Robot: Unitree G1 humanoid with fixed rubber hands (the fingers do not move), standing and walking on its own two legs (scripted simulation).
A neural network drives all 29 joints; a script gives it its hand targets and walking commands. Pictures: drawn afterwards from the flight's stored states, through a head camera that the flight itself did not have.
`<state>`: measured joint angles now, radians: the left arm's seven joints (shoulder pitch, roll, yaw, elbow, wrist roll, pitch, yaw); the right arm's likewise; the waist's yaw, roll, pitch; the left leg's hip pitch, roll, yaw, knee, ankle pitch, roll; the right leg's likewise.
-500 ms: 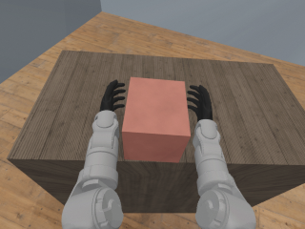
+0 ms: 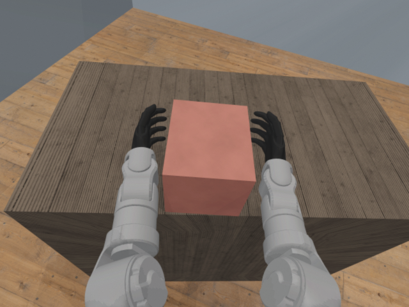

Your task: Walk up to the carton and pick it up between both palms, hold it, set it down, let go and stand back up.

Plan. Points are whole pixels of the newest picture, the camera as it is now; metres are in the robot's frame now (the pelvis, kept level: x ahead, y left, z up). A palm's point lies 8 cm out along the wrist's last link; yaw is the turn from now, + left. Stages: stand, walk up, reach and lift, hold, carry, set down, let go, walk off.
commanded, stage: set down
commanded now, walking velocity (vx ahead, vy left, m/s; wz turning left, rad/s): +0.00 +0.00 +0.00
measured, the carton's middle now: (206, 158) +0.43 -0.02 +0.03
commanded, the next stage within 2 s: none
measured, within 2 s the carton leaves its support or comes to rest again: neither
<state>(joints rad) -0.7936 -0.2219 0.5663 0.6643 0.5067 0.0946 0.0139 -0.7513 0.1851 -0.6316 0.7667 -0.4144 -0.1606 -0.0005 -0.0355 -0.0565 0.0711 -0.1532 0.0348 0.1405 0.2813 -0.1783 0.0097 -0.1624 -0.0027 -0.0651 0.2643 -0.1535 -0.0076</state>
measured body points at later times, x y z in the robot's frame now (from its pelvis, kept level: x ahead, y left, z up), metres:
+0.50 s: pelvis -0.01 +0.00 +0.00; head +0.07 +0.02 +0.44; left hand +0.44 +0.12 +0.05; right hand +0.42 -0.15 +0.05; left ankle -0.02 +0.11 -0.75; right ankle -0.01 -0.11 -0.75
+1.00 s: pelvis -0.03 -0.01 -0.01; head +0.02 +0.01 +0.43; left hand +0.45 +0.15 +0.11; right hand +0.44 -0.21 +0.13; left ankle -0.02 +0.11 -0.75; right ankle -0.01 -0.11 -0.75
